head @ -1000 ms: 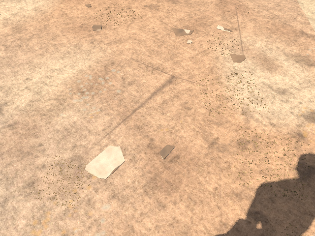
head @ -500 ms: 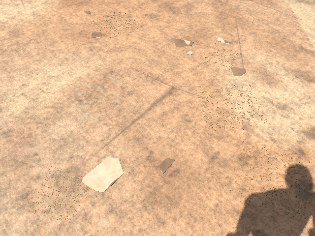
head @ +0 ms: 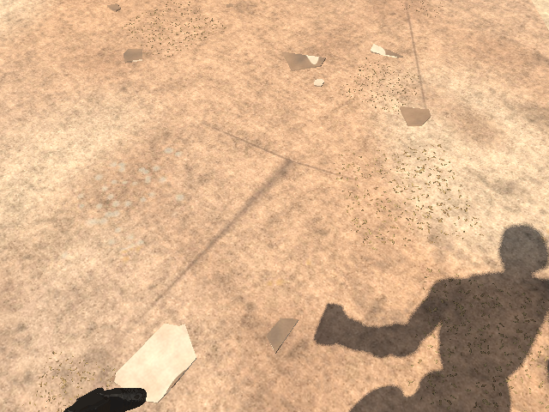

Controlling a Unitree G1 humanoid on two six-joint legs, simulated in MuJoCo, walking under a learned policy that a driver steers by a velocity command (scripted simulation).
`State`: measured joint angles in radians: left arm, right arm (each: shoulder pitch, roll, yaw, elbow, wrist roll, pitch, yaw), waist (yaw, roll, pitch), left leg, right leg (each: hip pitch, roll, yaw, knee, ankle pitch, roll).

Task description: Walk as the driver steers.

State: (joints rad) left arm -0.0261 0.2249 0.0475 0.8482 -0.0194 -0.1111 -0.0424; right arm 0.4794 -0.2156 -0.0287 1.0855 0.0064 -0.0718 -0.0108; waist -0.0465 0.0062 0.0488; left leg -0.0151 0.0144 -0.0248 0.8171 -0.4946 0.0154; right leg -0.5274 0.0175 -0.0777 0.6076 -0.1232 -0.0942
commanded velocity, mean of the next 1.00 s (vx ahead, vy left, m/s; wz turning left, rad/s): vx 0.44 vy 0.00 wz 0.00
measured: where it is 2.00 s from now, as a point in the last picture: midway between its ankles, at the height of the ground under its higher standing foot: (253, 330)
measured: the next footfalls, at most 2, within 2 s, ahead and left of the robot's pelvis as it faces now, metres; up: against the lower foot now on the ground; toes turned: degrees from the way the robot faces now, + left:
left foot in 0.50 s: +0.47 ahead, +0.15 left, +0.00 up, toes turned +2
right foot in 1.00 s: +0.72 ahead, -0.07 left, +0.00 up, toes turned -2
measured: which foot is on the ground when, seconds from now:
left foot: up 0.00-0.48, down 0.50-1.00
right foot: down 0.00-0.50, up 0.52-0.98, down 1.00-1.00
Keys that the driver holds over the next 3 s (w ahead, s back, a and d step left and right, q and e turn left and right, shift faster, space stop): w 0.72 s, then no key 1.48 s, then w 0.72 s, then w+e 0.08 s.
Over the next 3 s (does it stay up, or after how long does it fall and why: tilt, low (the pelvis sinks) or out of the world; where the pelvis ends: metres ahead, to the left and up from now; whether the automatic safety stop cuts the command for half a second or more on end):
stays up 0.96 0.06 0.00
